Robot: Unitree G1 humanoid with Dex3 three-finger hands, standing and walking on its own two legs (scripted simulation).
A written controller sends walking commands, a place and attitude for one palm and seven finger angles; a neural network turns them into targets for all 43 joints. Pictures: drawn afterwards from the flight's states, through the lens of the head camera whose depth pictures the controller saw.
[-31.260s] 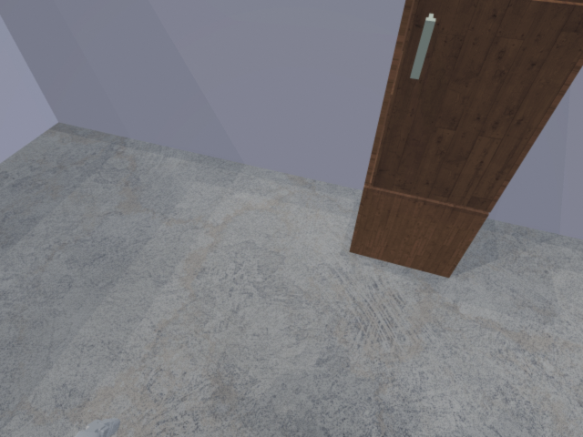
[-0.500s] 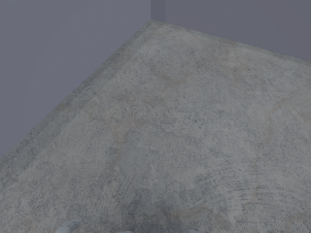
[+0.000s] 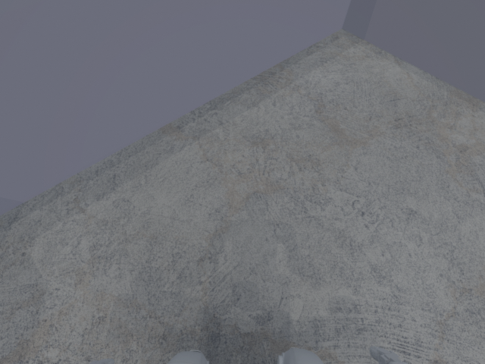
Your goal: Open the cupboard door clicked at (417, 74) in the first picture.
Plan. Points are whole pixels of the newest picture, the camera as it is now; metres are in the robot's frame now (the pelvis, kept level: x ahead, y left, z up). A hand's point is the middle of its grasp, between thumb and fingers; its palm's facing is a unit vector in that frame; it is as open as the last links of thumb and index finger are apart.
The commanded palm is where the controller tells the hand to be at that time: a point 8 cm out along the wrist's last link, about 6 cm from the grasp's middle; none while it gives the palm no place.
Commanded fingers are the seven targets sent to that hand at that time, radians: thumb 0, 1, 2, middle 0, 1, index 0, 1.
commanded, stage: turn to face it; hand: left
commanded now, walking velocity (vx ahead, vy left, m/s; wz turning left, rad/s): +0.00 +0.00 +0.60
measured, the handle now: out of the picture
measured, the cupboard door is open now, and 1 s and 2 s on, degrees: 44 44 44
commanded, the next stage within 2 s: none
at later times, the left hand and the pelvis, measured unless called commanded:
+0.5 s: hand out of the picture +0.01 +0.19 -0.18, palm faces +0.34 -0.92 -0.22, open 7.4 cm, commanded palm none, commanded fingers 0.00 0.90 0.90 -0.20 -0.30 -0.20 -0.30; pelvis +0.01 -0.02 +0.00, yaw +19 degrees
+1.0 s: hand out of the picture -0.02 +0.15 -0.15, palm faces +0.59 -0.77 -0.24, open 7.4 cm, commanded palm none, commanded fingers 0.00 0.90 0.90 -0.20 -0.30 -0.20 -0.30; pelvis +0.03 -0.06 +0.01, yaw +37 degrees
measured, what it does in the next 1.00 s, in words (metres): steps on the spot, turning left: right foot, then left foot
